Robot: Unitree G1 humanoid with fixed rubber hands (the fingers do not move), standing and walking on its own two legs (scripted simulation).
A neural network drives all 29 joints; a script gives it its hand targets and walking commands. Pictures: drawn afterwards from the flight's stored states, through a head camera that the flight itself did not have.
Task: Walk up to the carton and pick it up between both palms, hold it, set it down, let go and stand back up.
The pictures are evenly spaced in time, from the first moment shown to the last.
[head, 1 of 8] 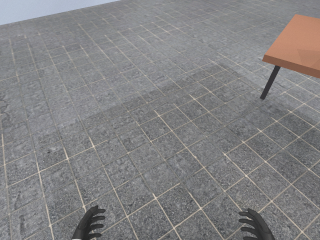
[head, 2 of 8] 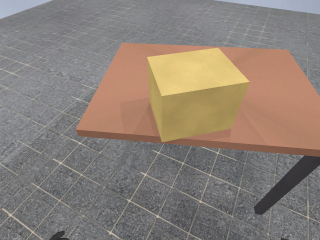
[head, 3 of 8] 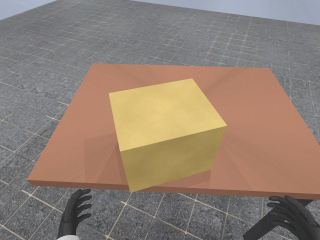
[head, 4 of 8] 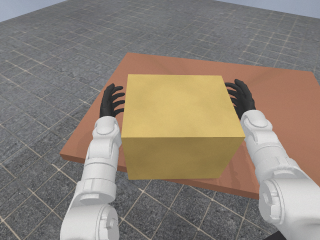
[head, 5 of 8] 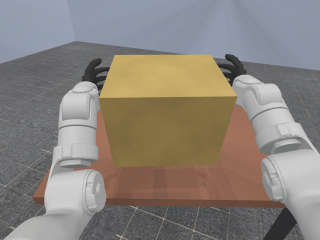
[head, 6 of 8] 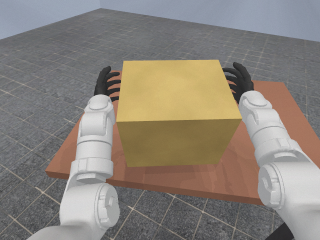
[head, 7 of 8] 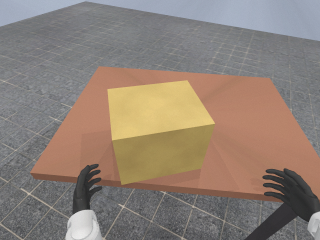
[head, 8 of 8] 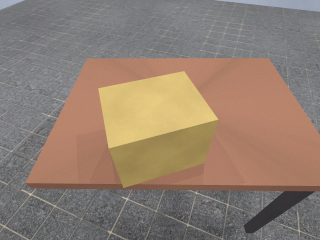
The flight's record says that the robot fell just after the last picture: no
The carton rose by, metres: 0.21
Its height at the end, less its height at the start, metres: +0.00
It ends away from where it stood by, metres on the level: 0.03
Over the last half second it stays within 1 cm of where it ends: yes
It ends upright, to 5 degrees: yes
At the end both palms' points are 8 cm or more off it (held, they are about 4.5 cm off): yes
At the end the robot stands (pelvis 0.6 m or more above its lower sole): yes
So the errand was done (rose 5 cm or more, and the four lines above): yes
